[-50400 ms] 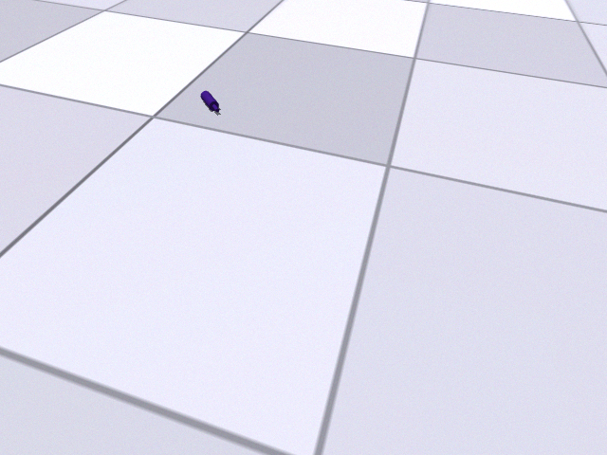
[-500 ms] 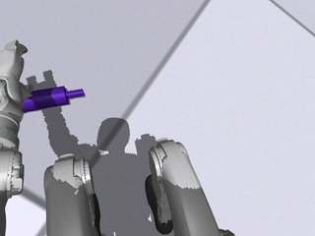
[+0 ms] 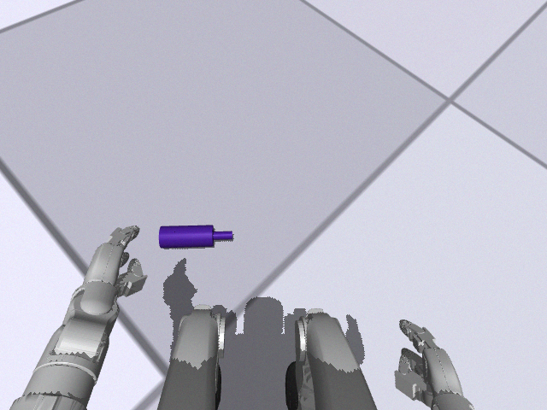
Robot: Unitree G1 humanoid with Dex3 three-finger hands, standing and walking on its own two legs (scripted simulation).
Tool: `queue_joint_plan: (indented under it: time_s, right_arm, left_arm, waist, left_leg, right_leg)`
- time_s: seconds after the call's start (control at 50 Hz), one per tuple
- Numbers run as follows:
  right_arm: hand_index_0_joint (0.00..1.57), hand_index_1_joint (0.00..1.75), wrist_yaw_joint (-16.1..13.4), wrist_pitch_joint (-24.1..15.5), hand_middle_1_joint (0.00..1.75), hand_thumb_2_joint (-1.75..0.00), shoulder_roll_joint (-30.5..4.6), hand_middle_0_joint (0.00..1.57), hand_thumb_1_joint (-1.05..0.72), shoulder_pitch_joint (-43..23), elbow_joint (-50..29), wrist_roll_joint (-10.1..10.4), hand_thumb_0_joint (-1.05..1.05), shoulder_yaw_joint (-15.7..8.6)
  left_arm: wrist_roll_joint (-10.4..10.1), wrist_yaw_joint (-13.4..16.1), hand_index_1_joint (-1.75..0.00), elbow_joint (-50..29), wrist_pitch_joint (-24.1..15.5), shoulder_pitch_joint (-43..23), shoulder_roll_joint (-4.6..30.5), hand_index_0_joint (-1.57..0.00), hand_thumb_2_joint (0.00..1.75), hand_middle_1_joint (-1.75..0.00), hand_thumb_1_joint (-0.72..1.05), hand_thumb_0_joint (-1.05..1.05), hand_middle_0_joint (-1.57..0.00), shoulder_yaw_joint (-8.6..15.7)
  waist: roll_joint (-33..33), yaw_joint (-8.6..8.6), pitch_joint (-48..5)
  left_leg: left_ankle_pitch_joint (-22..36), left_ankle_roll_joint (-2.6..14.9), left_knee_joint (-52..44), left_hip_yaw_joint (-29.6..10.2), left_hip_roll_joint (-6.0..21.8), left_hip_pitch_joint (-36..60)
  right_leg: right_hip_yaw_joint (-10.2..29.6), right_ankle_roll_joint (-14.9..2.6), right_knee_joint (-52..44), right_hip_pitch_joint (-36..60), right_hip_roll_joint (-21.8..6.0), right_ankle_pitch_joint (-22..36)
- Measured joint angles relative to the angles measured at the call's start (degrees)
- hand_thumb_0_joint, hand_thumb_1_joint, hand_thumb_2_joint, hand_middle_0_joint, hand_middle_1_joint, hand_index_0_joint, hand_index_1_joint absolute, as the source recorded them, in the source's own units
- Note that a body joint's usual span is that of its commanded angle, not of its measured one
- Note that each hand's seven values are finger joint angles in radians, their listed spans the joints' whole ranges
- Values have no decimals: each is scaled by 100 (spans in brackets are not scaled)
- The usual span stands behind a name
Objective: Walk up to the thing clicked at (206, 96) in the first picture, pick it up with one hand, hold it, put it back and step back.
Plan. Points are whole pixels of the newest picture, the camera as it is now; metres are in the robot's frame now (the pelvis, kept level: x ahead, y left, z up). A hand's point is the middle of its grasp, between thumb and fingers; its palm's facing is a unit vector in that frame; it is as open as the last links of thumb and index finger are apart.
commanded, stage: home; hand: left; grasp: from above
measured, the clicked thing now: (197, 236) +0.55 +0.18 -0.51
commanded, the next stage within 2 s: none
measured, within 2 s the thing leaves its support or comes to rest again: neither
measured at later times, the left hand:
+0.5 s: hand (84, 309) +0.24 +0.19 +0.09, palm faces +0.10 -0.97 -0.21, open 7.4 cm
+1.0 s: hand (56, 333) +0.22 +0.20 +0.12, palm faces +0.11 -0.98 -0.19, open 7.4 cm
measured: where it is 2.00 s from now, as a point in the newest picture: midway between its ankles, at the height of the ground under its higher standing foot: outside the picture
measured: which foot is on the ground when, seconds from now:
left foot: down 0.00-1.00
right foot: down 0.00-1.00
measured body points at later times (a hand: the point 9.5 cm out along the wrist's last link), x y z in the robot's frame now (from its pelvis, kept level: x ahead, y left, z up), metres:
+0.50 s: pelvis +0.06 +0.00 +0.16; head +0.10 +0.02 +0.61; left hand +0.24 +0.24 +0.11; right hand +0.21 -0.24 +0.08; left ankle +0.08 +0.12 -0.51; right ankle +0.08 -0.13 -0.51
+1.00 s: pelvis +0.07 +0.01 +0.17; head +0.08 +0.02 +0.62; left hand +0.21 +0.25 +0.14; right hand +0.25 -0.22 +0.12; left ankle +0.08 +0.12 -0.51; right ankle +0.08 -0.13 -0.51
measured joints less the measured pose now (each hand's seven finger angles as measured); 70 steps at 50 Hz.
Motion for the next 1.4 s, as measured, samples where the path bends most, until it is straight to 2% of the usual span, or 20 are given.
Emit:
queue_joint_plan:
  time_s: [0.1, 0.18, 0.26, 0.34, 0.54, 0.66, 0.9, 1.4]
  right_arm:
    - [20, 30, -210, -163, 30, -90, 156, 21, -90, 68, -1, 36, 1, 126]
    - [21, 30, -375, -266, 30, -90, 230, 21, -90, 222, 19, 52, 1, 204]
    - [21, 30, -533, -343, 30, -90, 255, 21, -90, 449, 21, 61, 1, 243]
    - [21, 30, -662, -404, 30, -90, 240, 21, -90, 703, -20, 62, 1, 235]
    - [20, 30, -901, -615, 30, -90, 186, 21, -90, 1190, -222, -3, 1, 126]
    - [20, 30, -971, -786, 30, -90, 195, 21, -90, 1177, -310, -50, 1, 118]
    - [21, 30, -935, -1109, 30, -90, 203, 21, -90, 951, -351, -138, 1, 171]
    - [21, 30, -944, -1128, 30, -90, 159, 21, -90, 1157, -191, -128, 1, 125]
  left_arm:
    - [-551, 98, -30, -376, 263, 570, -241, -21, 90, -31, 90, 1, -21, 44]
    - [-873, 124, -30, -673, 461, 972, -416, -21, 90, -30, 90, 1, -21, 141]
    - [-1071, 97, -30, -1036, 614, 1472, -537, -21, 90, -30, 90, 1, -21, 212]
    - [-1172, 65, -30, -1482, 739, 2071, -602, -20, 90, -30, 90, 1, -21, 213]
    - [-1226, -13, -30, -2790, 943, 3622, -705, -20, 90, -30, 90, 1, -21, 69]
    - [-1189, -129, -30, -3238, 1034, 4079, -690, -20, 90, -30, 90, 1, -21, 21]
    - [-1129, -338, -30, -3186, 1131, 3972, -689, -20, 90, -30, 90, 1, -20, 5]
    - [-1146, -326, -30, -3229, 1108, 3976, -678, -20, 90, -30, 91, 1, -20, 1]
  waist:
    - [-5, -3, -10]
    - [6, -14, 16]
    - [24, -45, 41]
    - [48, -69, 84]
    - [130, -13, 95]
    - [173, 79, 40]
    - [95, 196, 201]
    - [118, 159, 211]
  left_leg:
    - [111, -6, -760, 18, 7, 927]
    - [209, -13, -1384, 25, 28, 1691]
    - [318, -8, -2015, 41, 46, 2443]
    - [429, 5, -2616, 57, 57, 3173]
    - [666, 54, -3815, 108, 58, 4683]
    - [707, 82, -4100, 121, 33, 5143]
    - [732, 82, -4125, 105, -10, 5274]
    - [716, 64, -4092, 136, 21, 5263]
  right_leg:
    - [17, -26, -747, 913, -5, 111]
    - [26, -35, -1387, 1674, 6, 227]
    - [42, -37, -2040, 2428, 14, 358]
    - [59, -33, -2670, 3166, 18, 490]
    - [111, 8, -3960, 4708, 3, 785]
    - [121, 35, -4274, 5184, -25, 838]
    - [103, 43, -4270, 5318, -67, 831]
    - [137, 26, -4201, 5273, -39, 814]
